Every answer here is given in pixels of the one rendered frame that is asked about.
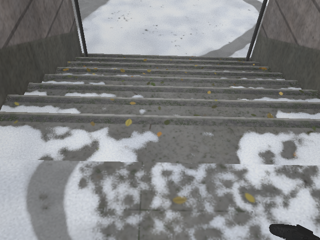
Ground stairs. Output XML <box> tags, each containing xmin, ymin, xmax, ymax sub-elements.
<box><xmin>0</xmin><ymin>53</ymin><xmax>320</xmax><ymax>119</ymax></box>

